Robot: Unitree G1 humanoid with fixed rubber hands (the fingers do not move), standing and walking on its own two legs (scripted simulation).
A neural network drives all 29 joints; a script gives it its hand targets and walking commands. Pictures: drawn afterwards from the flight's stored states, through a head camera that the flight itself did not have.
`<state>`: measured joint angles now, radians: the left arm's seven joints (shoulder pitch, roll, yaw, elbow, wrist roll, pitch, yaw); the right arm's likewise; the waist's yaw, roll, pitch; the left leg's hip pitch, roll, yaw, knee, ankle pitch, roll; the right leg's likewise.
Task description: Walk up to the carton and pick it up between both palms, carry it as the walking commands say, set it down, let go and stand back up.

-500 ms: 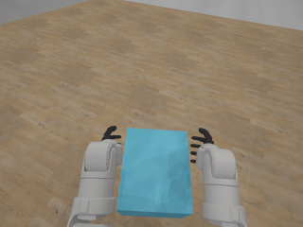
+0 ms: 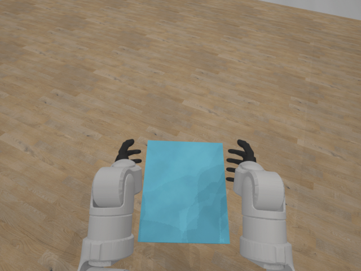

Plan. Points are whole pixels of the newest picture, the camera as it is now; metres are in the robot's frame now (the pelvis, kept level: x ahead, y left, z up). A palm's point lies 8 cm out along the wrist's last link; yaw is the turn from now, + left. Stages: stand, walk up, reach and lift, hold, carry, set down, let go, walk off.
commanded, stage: carry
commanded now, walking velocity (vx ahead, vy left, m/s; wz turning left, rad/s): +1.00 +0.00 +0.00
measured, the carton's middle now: (182, 194) +0.31 +0.01 -0.03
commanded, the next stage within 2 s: none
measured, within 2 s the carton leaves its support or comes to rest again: neither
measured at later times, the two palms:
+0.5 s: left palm (146, 79) +0.67 +0.16 +0.06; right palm (224, 84) +0.65 -0.10 +0.08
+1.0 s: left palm (157, 26) +1.08 +0.18 +0.07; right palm (211, 29) +1.11 -0.08 +0.07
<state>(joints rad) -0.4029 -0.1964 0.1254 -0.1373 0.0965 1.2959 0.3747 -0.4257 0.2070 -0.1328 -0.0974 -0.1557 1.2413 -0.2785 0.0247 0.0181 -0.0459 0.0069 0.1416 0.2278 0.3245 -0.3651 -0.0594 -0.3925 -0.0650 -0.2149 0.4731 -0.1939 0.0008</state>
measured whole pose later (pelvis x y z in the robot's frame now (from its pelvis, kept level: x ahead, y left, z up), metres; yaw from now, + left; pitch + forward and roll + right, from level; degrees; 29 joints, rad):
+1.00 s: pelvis +0.80 +0.03 +0.00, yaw +2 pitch +3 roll +0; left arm -0.39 -0.19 0.12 -0.07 0.07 1.26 0.39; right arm -0.39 0.19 -0.14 -0.05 -0.15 1.20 -0.26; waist 0.05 0.00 0.00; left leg -0.58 0.12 0.08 1.01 -0.26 -0.01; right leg -0.11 0.00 -0.22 0.35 -0.30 -0.05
